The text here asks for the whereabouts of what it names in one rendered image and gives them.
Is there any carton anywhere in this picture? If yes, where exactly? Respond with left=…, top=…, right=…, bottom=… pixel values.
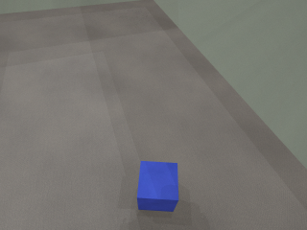
left=137, top=161, right=178, bottom=212

